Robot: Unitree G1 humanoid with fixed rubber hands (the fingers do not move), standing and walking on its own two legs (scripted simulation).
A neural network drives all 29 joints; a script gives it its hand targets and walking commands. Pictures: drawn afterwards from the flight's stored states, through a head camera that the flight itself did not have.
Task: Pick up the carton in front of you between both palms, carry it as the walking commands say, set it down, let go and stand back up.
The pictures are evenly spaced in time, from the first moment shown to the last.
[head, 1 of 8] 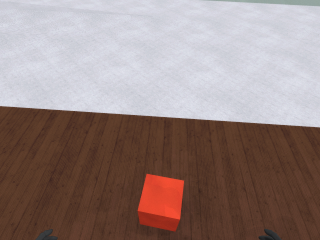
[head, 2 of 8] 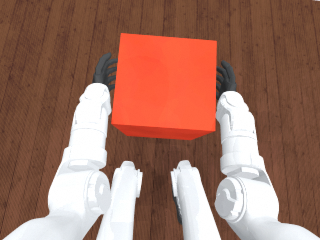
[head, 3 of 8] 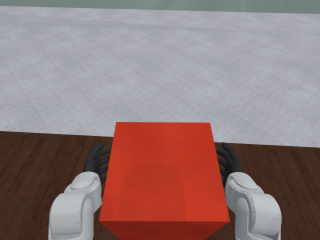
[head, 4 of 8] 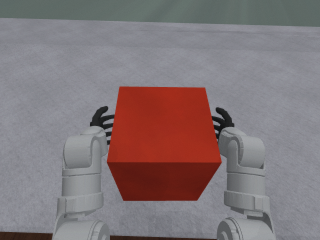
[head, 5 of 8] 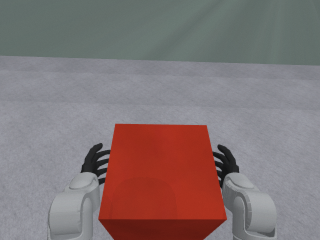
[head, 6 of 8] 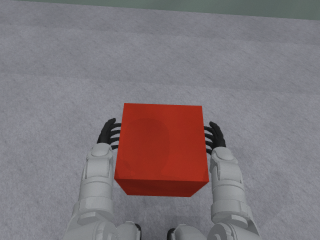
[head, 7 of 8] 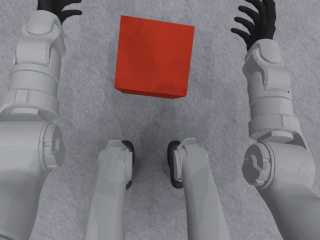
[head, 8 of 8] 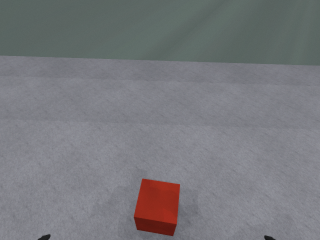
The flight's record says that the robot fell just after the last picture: no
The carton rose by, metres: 0.70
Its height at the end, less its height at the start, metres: -0.11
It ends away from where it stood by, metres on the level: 2.61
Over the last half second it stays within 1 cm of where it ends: yes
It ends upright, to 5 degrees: yes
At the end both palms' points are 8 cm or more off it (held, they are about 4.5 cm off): yes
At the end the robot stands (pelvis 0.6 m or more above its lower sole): yes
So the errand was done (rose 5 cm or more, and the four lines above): yes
